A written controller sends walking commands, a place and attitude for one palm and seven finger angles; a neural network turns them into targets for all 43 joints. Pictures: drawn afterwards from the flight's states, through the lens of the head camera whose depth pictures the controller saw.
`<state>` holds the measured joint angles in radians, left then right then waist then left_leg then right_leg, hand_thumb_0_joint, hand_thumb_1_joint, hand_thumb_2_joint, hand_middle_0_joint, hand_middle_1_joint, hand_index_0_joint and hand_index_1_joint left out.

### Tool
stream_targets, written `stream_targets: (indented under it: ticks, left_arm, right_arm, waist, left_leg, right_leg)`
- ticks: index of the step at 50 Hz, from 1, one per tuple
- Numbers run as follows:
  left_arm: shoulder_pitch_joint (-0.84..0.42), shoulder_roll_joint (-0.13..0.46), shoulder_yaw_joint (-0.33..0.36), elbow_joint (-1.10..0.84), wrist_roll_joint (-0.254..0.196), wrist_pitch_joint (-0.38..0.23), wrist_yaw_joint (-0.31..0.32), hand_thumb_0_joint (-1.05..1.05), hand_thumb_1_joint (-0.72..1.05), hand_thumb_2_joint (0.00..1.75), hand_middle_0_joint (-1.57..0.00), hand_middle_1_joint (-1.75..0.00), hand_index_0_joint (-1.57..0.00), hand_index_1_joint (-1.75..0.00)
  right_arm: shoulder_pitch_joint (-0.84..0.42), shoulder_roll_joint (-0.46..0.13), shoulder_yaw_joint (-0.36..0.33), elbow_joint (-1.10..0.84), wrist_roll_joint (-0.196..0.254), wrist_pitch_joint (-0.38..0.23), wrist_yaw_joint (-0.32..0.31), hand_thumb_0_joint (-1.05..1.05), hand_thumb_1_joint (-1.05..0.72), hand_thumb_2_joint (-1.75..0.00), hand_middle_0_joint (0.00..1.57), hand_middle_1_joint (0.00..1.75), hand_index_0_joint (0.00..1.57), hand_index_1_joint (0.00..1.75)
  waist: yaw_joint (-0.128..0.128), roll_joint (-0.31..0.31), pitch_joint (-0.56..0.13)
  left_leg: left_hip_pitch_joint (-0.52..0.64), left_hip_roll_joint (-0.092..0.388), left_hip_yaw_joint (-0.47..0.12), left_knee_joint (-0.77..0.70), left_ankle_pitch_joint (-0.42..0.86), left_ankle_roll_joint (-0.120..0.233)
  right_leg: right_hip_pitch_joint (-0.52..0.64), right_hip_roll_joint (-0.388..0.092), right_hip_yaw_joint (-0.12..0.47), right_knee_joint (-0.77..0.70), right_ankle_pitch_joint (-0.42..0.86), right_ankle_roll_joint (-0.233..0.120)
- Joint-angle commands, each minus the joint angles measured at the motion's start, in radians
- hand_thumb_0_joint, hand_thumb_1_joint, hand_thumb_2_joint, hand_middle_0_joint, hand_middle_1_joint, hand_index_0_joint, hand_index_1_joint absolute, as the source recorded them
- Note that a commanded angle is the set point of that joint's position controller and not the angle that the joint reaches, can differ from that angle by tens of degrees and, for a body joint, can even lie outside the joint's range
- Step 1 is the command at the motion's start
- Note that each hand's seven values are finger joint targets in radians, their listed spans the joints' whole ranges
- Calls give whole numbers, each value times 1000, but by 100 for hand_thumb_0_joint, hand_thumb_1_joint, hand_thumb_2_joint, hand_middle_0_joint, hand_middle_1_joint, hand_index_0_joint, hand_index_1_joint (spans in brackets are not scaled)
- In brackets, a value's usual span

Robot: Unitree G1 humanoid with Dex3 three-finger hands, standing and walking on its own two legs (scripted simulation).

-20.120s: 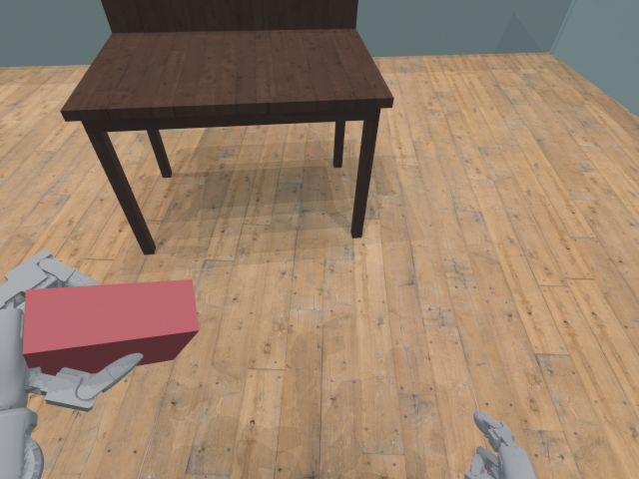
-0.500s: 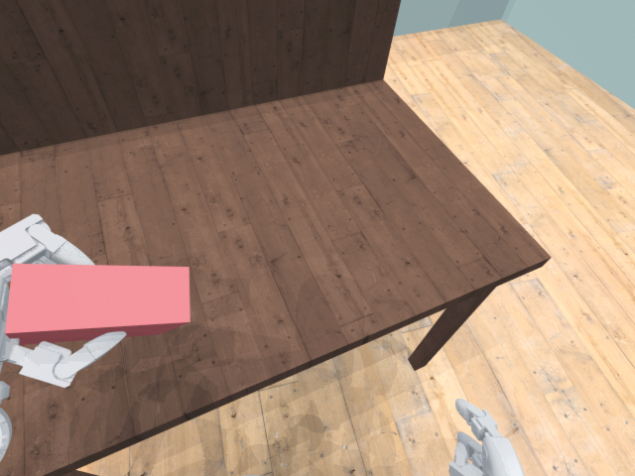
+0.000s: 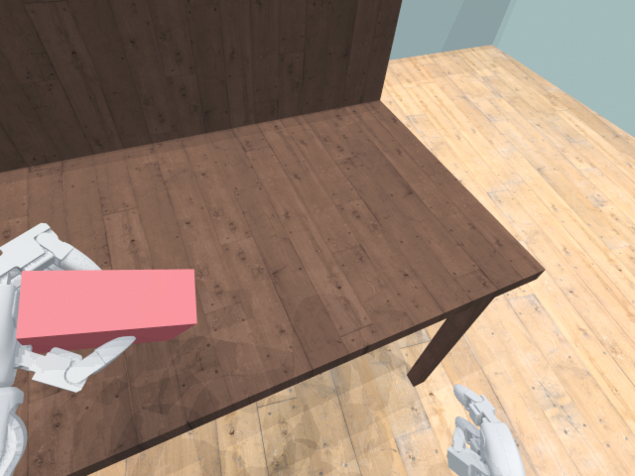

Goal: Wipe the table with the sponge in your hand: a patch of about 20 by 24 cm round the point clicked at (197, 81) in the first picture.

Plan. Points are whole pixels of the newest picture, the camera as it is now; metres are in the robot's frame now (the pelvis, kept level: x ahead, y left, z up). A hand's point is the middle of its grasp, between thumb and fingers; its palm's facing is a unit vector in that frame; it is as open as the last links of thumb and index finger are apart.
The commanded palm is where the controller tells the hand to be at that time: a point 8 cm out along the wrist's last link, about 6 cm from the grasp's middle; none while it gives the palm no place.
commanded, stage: look again from close up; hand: left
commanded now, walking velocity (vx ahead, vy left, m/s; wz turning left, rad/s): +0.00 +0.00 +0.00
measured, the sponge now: (136, 310) +0.23 +0.21 +0.13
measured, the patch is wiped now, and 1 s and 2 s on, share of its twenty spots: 0.00 0.00 0.00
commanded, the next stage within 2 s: shuffle to correct the standing spot in 0.18 s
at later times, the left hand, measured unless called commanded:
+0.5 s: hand (91, 313) +0.21 +0.24 +0.15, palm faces +0.36 -0.85 -0.39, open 9.3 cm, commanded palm +0.16 +0.27 +0.17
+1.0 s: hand (170, 307) +0.23 +0.17 +0.16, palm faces +0.33 -0.86 -0.39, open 9.3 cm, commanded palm +0.17 +0.21 +0.17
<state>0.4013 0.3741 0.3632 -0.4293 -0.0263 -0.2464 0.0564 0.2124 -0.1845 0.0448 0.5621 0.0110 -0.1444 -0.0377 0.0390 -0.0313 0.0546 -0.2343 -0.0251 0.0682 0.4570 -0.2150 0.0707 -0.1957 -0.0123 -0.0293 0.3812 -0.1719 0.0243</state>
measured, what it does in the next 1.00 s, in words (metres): shifts its weight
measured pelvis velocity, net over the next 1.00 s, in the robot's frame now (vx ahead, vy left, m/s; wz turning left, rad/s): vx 0.01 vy -0.08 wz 0.01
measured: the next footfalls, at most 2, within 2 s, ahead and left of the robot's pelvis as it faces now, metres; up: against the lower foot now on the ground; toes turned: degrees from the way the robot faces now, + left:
none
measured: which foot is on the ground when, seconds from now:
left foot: down 0.00-1.00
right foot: down 0.00-1.00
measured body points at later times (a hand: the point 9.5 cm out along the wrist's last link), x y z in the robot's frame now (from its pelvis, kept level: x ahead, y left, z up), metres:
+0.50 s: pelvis +0.00 -0.02 +0.00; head +0.01 +0.00 +0.45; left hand +0.19 +0.28 +0.17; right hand +0.17 -0.23 -0.07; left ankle +0.02 +0.07 -0.74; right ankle +0.02 -0.14 -0.74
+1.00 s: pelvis +0.01 -0.08 +0.00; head +0.02 -0.07 +0.45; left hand +0.20 +0.21 +0.18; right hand +0.19 -0.30 -0.07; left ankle +0.02 +0.06 -0.74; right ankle +0.02 -0.14 -0.74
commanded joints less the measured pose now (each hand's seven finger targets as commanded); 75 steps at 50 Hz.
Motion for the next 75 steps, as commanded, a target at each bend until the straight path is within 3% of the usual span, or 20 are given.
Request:
stream_targets:
  ticks: [1,4,8,14,15,18,25,29,30,49,54,58,59,63,69,70,71,72,74,75]
  left_arm:
    - [-107,157,85,-222,-17,-56,18,0,10,130,-120,-160,-120,-160]
    - [-100,184,112,-231,-10,-53,26,0,10,130,-120,-160,-120,-160]
    - [-60,175,106,-230,-19,-50,24,0,10,130,-120,-160,-120,-160]
    - [-37,189,125,-222,-19,-43,27,0,10,130,-120,-160,-120,-160]
    - [-44,146,85,-195,-26,-44,20,0,10,130,-120,-160,-120,-160]
    - [-59,171,102,-185,-26,-36,19,0,10,130,-120,-160,-120,-160]
    - [-87,156,72,-224,-29,-31,15,0,10,130,-120,-160,-120,-160]
    - [-87,193,107,-235,-30,-19,19,0,10,130,-120,-160,-120,-160]
    - [-93,153,72,-221,-37,-19,14,0,10,130,-120,-160,-120,-160]
    - [-40,211,139,-266,-75,41,14,0,10,130,-120,-160,-120,-160]
    - [-29,207,137,-258,-82,54,14,0,10,130,-120,-160,-120,-160]
    - [-42,198,129,-259,-82,59,18,0,10,130,-120,-160,-120,-160]
    - [-27,210,139,-266,-83,59,23,0,10,130,-120,-160,-120,-160]
    - [-16,193,125,-252,-67,48,35,0,10,130,-120,-160,-120,-160]
    - [-10,201,124,-236,-56,44,42,0,10,130,-120,-160,-120,-160]
    - [-931,888,638,-404,74,-39,42,0,10,130,-120,-160,-120,-160]
    - [-409,329,250,99,-4,-11,1,0,10,130,-120,-160,-120,-160]
    - [-172,222,175,115,-19,-12,-3,0,10,130,-120,-160,-120,-160]
    - [-22,70,20,-69,-56,-37,3,0,10,130,-120,-160,-120,-160]
    - [-19,109,25,-155,-53,-38,17,0,10,130,-120,-160,-120,-160]
  right_arm:
    - [-71,-136,-58,-147,0,-51,-8,0,-90,-90,20,30,20,30]
    - [-87,-134,-56,-144,5,-58,-9,0,-90,-90,20,30,20,30]
    - [-66,-135,-62,-150,0,-52,-9,0,-90,-90,20,30,20,30]
    - [-81,-136,-61,-144,6,-53,-10,0,-90,-90,20,30,20,30]
    - [-66,-133,-56,-140,2,-49,-10,0,-90,-90,20,30,20,30]
    - [-58,-136,-65,-139,1,-46,-11,0,-90,-90,20,30,20,30]
    - [-67,-129,-60,-138,0,-45,-5,0,-90,-90,20,30,20,30]
    - [-76,-126,-65,-140,7,-46,0,0,-90,-90,20,30,20,30]
    - [-64,-126,-63,-140,2,-42,0,0,-90,-90,20,30,20,30]
    - [-88,-132,-83,-157,18,-1,3,0,-90,-90,20,30,20,30]
    - [-87,-132,-84,-156,20,10,0,0,-90,-90,20,30,20,30]
    - [-83,-131,-85,-157,18,20,-1,0,-90,-90,20,30,20,30]
    - [-97,-130,-79,-153,23,18,-2,0,-90,-90,20,30,20,30]
    - [-104,-132,-72,-142,17,15,0,0,-90,-90,20,30,20,30]
    - [-115,-138,-71,-129,18,9,-4,0,-90,-90,20,30,20,30]
    - [97,-156,-126,-69,-17,-54,-14,0,-90,-90,20,30,20,30]
    - [-29,-85,-87,-71,-15,-52,-11,0,-90,-90,20,30,20,30]
    - [-32,-152,-115,-137,-1,-57,-8,0,-90,-90,20,30,20,30]
    - [-72,-136,-100,-134,17,-56,21,0,-90,-90,20,30,20,30]
    - [-68,-144,-95,-150,13,-59,27,0,-90,-90,20,30,20,30]
  waist:
    - [-20,119,-152]
    - [-18,137,-155]
    - [-17,86,-177]
    - [-20,125,-160]
    - [-22,101,-145]
    - [-24,74,-138]
    - [-27,134,-137]
    - [-28,135,-152]
    - [-30,131,-149]
    - [-34,85,-190]
    - [-38,59,-173]
    - [-38,17,-167]
    - [-40,53,-156]
    - [-30,71,-168]
    - [-27,61,-185]
    - [-25,-85,33]
    - [-12,-63,-157]
    - [27,53,-138]
    - [10,190,-225]
    - [15,137,-207]
  left_leg:
    - [28,127,-138,-133,14,-67]
    - [35,128,-140,-144,25,-76]
    - [35,128,-140,-119,81,-69]
    - [50,128,-134,-130,90,-79]
    - [31,135,-144,-146,52,-77]
    - [21,143,-162,-163,21,-75]
    - [28,145,-182,-205,-42,-76]
    - [70,147,-159,-164,36,-77]
    - [59,152,-163,-159,26,-69]
    - [54,144,-98,29,110,-48]
    - [49,126,-77,80,43,-44]
    - [24,114,-63,116,-30,-41]
    - [46,110,-68,104,-21,-38]
    - [25,107,-87,67,42,-29]
    - [55,117,-103,12,126,-24]
    - [-29,54,114,70,54,-67]
    - [3,0,21,16,91,-46]
    - [19,39,3,36,123,-56]
    - [49,71,-38,-28,145,-27]
    - [42,84,-55,-21,142,-25]
  right_leg:
    - [47,-41,51,-31,86,-52]
    - [48,-35,48,-20,80,-51]
    - [74,-47,47,-23,131,-53]
    - [44,-41,49,-24,119,-53]
    - [37,-39,33,-33,79,-48]
    - [46,-36,30,-42,59,-44]
    - [39,-14,3,-49,9,-39]
    - [29,-16,6,-58,45,-46]
    - [27,-16,2,-61,41,-45]
    - [5,-55,75,-39,180,-73]
    - [-38,-74,102,-54,160,-71]
    - [-49,-95,128,-84,96,-57]
    - [-72,-92,127,-92,96,-53]
    - [4,-96,133,-88,194,1]
    - [48,-90,105,-64,283,2]
    - [-112,-24,65,-175,430,191]
    - [41,-76,105,-50,447,79]
    - [69,-90,186,-50,470,75]
    - [146,-91,131,18,282,37]
    - [105,-80,122,6,197,36]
